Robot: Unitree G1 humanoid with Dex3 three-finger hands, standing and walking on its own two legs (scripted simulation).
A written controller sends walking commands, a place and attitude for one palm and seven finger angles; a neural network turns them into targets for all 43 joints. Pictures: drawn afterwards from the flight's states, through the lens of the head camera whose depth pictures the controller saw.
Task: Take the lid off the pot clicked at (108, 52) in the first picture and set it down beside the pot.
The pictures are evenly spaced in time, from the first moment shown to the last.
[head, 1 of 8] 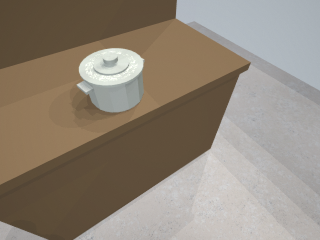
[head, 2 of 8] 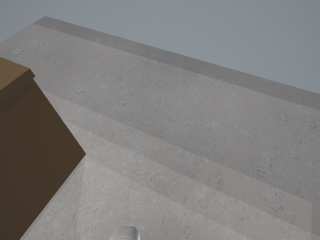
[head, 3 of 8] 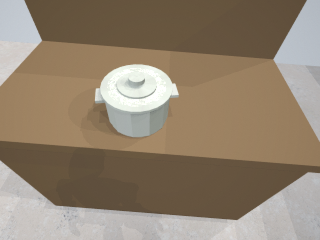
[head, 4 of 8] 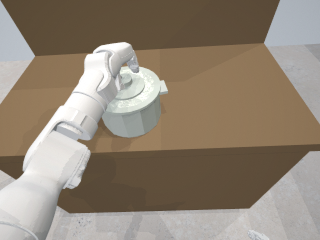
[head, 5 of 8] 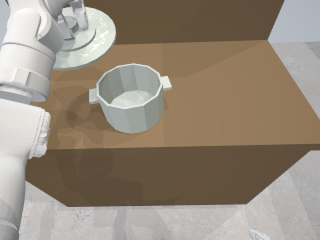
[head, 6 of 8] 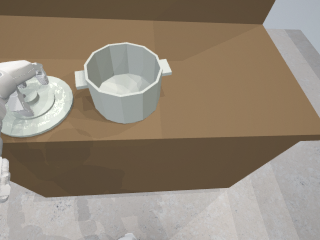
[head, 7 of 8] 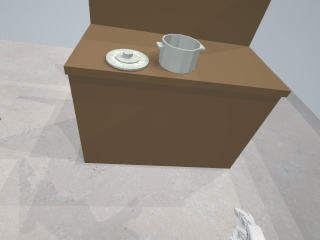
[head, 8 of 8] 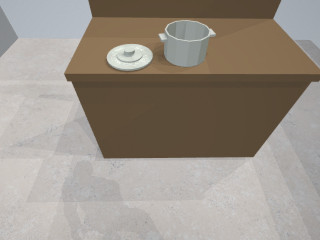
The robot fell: no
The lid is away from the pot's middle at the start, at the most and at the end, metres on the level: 0.00 0.26 0.25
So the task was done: yes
